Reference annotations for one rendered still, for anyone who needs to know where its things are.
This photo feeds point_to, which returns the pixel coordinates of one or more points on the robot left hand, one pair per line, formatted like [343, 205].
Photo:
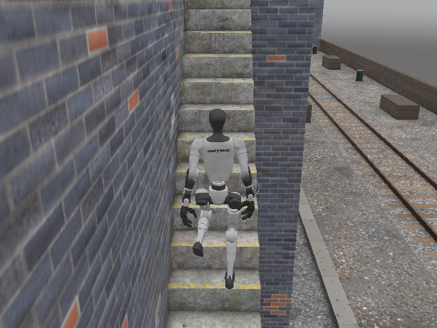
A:
[183, 213]

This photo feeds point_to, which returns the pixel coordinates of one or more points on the robot left foot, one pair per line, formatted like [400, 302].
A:
[198, 249]

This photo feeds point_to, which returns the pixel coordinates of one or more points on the robot left forearm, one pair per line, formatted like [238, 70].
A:
[188, 190]

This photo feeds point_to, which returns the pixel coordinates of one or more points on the right robot upper arm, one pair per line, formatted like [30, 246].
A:
[242, 156]

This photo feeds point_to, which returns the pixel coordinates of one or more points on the humanoid robot torso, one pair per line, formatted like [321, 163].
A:
[218, 160]

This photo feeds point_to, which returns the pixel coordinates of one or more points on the left robot upper arm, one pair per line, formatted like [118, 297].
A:
[196, 146]

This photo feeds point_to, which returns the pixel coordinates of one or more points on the robot right hand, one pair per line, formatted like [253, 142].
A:
[249, 210]

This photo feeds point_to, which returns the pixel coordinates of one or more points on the robot right forearm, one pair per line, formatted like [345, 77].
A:
[248, 186]

